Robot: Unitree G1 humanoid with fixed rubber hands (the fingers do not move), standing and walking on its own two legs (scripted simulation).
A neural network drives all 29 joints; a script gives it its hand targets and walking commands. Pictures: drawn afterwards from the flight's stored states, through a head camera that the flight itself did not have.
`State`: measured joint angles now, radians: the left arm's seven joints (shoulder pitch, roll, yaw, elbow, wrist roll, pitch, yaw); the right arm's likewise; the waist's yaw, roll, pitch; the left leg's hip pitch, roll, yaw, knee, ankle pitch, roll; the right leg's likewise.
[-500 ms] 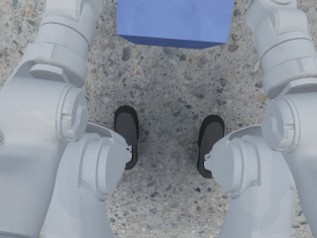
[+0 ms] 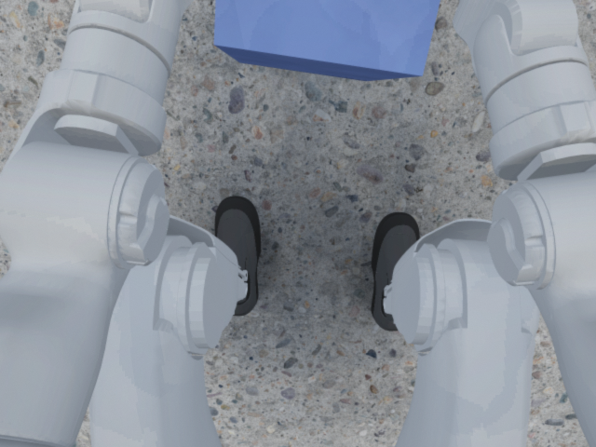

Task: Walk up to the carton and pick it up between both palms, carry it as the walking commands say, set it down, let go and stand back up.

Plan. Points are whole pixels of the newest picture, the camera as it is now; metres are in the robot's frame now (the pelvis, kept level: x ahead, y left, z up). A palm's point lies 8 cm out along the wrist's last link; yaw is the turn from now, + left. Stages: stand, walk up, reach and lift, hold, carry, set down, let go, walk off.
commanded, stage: reach and lift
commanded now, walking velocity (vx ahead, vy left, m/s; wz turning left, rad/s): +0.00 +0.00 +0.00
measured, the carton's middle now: out of the picture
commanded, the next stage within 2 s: none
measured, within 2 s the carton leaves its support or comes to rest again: neither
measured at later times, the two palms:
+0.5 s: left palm out of the picture +0.57 +0.12 -0.10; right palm out of the picture +0.54 -0.14 -0.12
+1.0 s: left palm out of the picture +0.54 +0.12 -0.04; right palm out of the picture +0.53 -0.14 -0.05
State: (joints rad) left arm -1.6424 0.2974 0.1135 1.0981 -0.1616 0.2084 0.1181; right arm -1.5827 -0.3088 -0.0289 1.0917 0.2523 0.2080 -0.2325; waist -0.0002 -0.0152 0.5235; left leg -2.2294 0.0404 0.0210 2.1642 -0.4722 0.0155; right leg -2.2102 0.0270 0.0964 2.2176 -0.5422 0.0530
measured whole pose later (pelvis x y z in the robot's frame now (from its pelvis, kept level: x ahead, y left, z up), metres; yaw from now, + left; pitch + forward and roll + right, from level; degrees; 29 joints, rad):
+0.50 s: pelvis -0.01 +0.00 +0.02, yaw -1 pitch +26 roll +1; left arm -1.55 0.22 0.28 0.96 -0.03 0.29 0.16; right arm -1.50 -0.24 -0.08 0.96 0.19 0.31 -0.32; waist 0.00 0.00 0.52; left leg -2.10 0.03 0.01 2.14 -0.49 0.00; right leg -2.09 0.05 0.10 2.18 -0.55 0.06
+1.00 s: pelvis -0.01 +0.00 +0.05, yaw -1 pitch +21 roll +1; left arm -1.40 0.16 0.33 0.79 -0.01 0.35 0.18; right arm -1.40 -0.18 -0.15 0.83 0.13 0.37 -0.31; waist 0.00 0.00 0.52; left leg -1.92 0.01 0.00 2.05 -0.50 -0.01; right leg -1.90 0.05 0.10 2.09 -0.55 0.06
